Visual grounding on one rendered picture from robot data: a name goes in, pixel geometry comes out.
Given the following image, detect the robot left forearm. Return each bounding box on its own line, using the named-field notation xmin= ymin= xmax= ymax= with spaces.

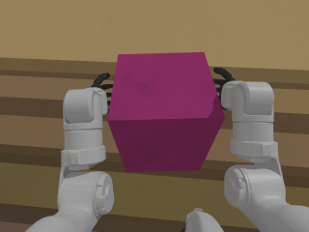
xmin=57 ymin=87 xmax=108 ymax=209

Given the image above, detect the robot left upper arm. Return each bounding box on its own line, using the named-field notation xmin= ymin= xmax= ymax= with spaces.
xmin=25 ymin=171 xmax=115 ymax=232

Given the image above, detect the robot right forearm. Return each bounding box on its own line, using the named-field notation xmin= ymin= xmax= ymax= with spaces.
xmin=221 ymin=80 xmax=286 ymax=197

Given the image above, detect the robot right hand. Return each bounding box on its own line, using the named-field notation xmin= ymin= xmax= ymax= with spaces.
xmin=213 ymin=67 xmax=236 ymax=110

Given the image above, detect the robot right thigh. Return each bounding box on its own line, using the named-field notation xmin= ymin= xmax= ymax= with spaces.
xmin=185 ymin=211 xmax=224 ymax=232

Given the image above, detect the robot right upper arm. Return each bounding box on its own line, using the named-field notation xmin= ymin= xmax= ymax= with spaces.
xmin=224 ymin=164 xmax=309 ymax=232

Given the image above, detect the carton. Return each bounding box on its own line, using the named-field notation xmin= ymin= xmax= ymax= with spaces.
xmin=107 ymin=52 xmax=225 ymax=172

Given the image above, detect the robot left hand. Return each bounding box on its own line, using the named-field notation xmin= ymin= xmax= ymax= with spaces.
xmin=91 ymin=72 xmax=113 ymax=114

